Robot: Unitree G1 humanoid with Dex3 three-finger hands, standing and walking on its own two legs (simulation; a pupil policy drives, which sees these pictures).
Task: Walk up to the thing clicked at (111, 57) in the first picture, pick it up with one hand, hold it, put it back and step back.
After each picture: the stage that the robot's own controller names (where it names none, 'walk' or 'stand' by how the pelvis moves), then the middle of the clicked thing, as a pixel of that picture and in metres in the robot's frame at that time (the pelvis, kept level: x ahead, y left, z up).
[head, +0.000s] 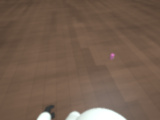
stand; (111, 56) +1.29 -0.41 -0.72
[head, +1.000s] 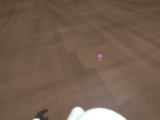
walk; (99, 57) +1.21 -0.04 -0.69
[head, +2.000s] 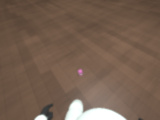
walk; (80, 72) +0.75 +0.24 -0.71
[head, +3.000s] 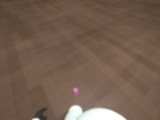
walk; (75, 91) +0.43 +0.22 -0.70
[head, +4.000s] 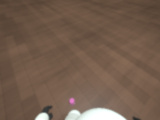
stand; (72, 101) +0.30 +0.22 -0.71
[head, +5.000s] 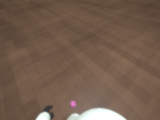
stand; (73, 104) +0.28 +0.22 -0.72
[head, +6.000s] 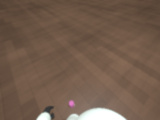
stand; (71, 104) +0.29 +0.24 -0.73
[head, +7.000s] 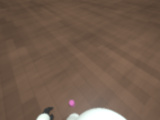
stand; (72, 103) +0.29 +0.24 -0.73
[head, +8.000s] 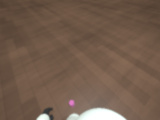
stand; (72, 103) +0.29 +0.24 -0.73
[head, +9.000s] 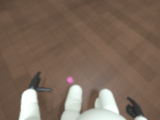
go down; (70, 80) +0.34 +0.22 -0.54
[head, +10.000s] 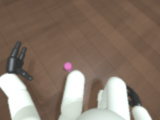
go down; (68, 67) +0.38 +0.24 -0.32
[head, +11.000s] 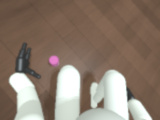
close in; (54, 61) +0.37 +0.26 -0.25
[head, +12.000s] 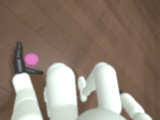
close; (31, 61) +0.37 +0.28 -0.22
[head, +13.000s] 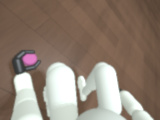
close; (30, 60) +0.36 +0.28 -0.22
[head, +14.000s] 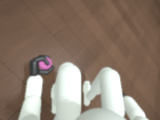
lift; (45, 64) +0.31 +0.27 -0.18
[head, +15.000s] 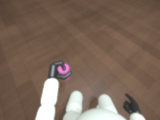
lift; (64, 72) +0.32 +0.19 +0.01
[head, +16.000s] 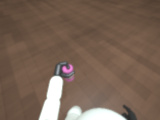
hold; (68, 73) +0.33 +0.18 +0.01
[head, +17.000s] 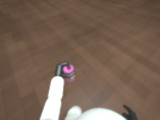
hold; (69, 73) +0.33 +0.17 +0.00
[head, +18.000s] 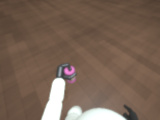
hold; (70, 74) +0.33 +0.17 +0.00
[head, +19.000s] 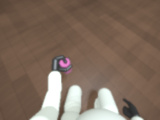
crouch; (66, 66) +0.38 +0.20 -0.06
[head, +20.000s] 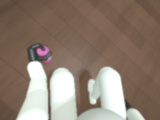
lower; (45, 54) +0.42 +0.27 -0.17
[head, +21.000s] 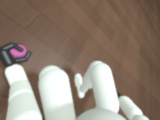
lower; (20, 54) +0.41 +0.30 -0.22
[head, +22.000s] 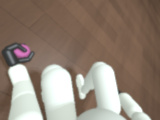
lower; (24, 54) +0.40 +0.30 -0.22
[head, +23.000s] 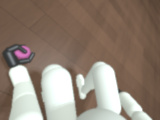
lower; (24, 55) +0.40 +0.30 -0.22
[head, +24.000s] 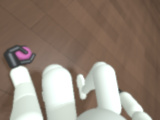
lower; (25, 56) +0.39 +0.30 -0.22
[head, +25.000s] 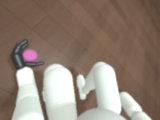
open; (30, 58) +0.38 +0.28 -0.22
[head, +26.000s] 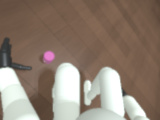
stand; (48, 58) +0.38 +0.26 -0.24
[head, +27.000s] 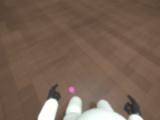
stand; (71, 90) +0.35 +0.21 -0.61
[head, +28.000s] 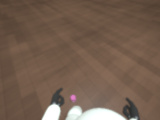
stand; (73, 98) +0.35 +0.21 -0.66
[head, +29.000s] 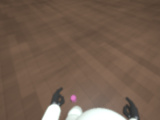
stand; (73, 99) +0.34 +0.21 -0.66
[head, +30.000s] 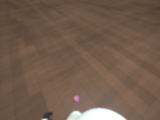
stand; (76, 99) +0.36 +0.21 -0.72
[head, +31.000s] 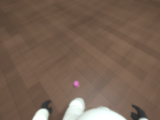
walk; (76, 84) +0.42 +0.20 -0.69
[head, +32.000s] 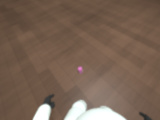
walk; (80, 70) +0.68 +0.23 -0.70
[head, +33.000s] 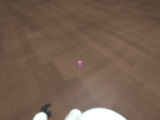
stand; (79, 64) +0.97 +0.25 -0.70
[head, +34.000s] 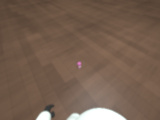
stand; (79, 65) +0.96 +0.25 -0.73
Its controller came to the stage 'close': yes
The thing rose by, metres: 0.71
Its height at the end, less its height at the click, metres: +0.00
